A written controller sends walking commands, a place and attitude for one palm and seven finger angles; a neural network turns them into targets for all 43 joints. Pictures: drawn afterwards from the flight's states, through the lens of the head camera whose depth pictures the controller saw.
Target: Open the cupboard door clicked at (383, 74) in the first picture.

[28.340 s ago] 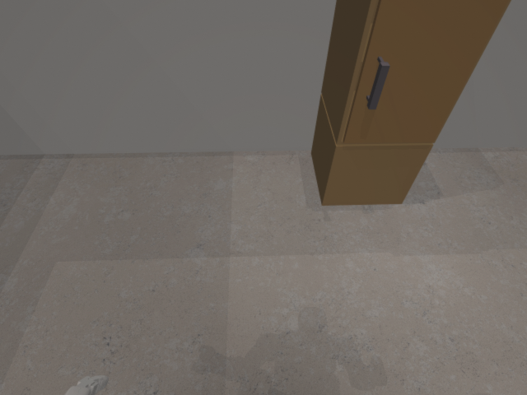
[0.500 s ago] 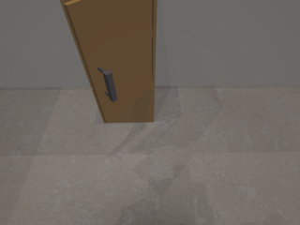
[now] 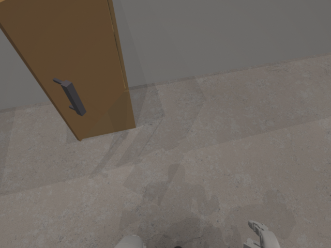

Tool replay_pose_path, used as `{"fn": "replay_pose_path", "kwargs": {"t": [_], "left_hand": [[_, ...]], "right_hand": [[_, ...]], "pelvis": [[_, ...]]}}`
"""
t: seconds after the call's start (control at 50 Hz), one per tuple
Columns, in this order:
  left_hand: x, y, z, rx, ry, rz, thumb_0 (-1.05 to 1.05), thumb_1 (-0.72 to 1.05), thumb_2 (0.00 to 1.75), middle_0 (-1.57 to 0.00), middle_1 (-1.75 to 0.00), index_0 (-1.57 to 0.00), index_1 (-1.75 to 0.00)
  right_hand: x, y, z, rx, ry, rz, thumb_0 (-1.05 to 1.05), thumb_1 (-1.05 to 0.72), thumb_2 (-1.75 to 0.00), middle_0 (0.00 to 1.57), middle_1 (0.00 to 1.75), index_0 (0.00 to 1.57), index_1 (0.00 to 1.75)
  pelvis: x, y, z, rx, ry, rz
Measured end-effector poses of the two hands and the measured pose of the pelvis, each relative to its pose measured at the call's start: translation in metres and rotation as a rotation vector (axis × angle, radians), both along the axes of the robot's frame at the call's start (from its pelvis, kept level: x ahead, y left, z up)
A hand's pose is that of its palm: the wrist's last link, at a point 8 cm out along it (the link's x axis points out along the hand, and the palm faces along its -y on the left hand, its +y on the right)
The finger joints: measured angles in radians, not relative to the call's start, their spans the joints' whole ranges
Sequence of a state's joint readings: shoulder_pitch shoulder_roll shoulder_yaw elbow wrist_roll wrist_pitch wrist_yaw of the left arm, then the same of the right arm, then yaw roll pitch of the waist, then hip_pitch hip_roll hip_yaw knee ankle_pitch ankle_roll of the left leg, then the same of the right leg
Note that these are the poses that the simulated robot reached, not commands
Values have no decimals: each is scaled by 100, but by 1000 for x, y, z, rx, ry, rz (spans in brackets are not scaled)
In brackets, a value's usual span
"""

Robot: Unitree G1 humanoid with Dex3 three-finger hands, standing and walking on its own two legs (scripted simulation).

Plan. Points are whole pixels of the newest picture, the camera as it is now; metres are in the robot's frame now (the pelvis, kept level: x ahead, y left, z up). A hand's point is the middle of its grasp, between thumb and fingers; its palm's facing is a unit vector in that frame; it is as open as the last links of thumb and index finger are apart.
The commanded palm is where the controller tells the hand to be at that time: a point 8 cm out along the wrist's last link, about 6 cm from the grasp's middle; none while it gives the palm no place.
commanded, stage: walk to a spot facing it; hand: left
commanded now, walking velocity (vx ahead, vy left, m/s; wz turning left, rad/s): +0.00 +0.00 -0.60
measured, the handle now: (69, 97) +0.55 +0.41 -0.07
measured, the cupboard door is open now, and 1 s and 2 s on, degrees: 48 48 48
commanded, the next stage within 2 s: none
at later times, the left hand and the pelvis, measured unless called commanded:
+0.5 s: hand (109, 228) +0.17 +0.18 -0.17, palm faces -0.34 -0.90 -0.28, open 7.4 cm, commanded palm none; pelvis -0.01 +0.01 -0.02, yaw -19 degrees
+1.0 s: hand (157, 208) +0.23 +0.05 -0.17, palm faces -0.59 -0.78 -0.21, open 7.4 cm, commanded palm none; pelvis +0.05 -0.06 -0.01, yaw -37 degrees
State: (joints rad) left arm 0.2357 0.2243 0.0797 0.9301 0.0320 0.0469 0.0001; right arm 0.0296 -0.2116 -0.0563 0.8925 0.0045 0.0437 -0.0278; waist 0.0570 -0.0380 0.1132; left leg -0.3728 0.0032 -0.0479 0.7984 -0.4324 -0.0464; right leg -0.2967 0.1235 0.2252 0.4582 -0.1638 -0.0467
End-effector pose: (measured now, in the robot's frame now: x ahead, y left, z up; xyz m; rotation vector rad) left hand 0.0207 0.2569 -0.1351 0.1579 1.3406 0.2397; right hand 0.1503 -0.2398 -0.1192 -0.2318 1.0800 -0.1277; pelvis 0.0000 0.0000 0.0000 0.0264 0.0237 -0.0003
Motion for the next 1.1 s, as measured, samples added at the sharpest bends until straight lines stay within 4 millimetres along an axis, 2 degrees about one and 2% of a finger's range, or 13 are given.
{"fn": "replay_pose_path", "kwargs": {"t": [0.08,0.16,0.24,0.36,0.46,0.56,0.64,0.76,0.86,0.9,0.94,1.04,1.1], "left_hand": [[20,21,-14,-14,-19,-55,1,90,90,-21,-30,-21,-30],[52,33,-11,-15,-60,-121,1,91,90,-20,-30,-20,-30],[86,30,-2,-10,-99,-205,1,91,90,-20,-30,-20,-30],[137,-1,-3,16,-162,-371,1,91,90,-20,-30,-20,-30],[153,-24,-4,20,-163,-455,1,91,90,-20,-30,-20,-30],[166,-40,-12,-28,-140,-524,1,91,90,-20,-30,-20,-30],[185,-57,-14,-75,-138,-578,1,91,90,-20,-30,-20,-30],[216,-103,6,-119,-174,-669,1,91,90,-20,-30,-20,-30],[243,-150,1,-105,-226,-763,1,91,90,-20,-30,-20,-30],[244,-159,-1,-96,-228,-765,1,91,90,-20,-30,-20,-30],[241,-162,-1,-86,-199,-765,1,91,90,-20,-30,-20,-30],[234,-161,-5,-79,-75,-768,1,91,90,-20,-30,-20,-30],[240,-158,-14,-82,-3,-767,1,90,90,-20,-30,-21,-30]], "right_hand": [[-18,3,-1,-45,-38,-38,1,-90,-90,20,30,20,30],[-58,2,3,-75,42,-62,1,-90,-90,20,30,20,30],[-101,-5,2,-75,120,-132,1,-90,-90,20,30,20,30],[-165,-29,-21,-39,184,-290,1,-90,-90,20,30,21,30],[-195,-39,-24,-46,225,-398,1,-90,-90,20,30,20,30],[-206,-27,-14,-54,167,-468,1,-90,-90,20,30,20,30],[-228,-10,-11,-51,172,-505,1,-90,-90,20,30,20,30],[-265,8,-5,23,260,-587,1,-90,-90,20,30,20,30],[-289,-1,-26,79,299,-689,1,-90,-90,20,30,21,30],[-286,-11,-31,88,315,-713,1,-90,-90,20,30,20,30],[-272,-24,-29,83,293,-727,1,-90,-90,20,30,20,30],[-206,-63,-11,44,137,-737,2,-90,-90,20,30,20,30],[-162,-82,-2,11,41,-731,1,-90,-90,20,30,20,30]], "pelvis": [[-2,18,-11,-43,12,-37],[-5,20,-6,-41,-3,-85],[-5,19,-2,-65,-6,-142],[-3,3,-19,-41,-9,-234],[-9,4,-19,-41,-25,-297],[-4,12,-18,-28,-16,-369],[2,12,-17,-46,-5,-422],[14,-8,-2,-54,16,-506],[23,-38,-18,-34,13,-573],[28,-45,-19,-41,0,-588],[35,-51,-15,-44,-7,-604],[62,-65,-5,-34,-7,-662],[85,-72,-6,-37,-8,-698]]}}
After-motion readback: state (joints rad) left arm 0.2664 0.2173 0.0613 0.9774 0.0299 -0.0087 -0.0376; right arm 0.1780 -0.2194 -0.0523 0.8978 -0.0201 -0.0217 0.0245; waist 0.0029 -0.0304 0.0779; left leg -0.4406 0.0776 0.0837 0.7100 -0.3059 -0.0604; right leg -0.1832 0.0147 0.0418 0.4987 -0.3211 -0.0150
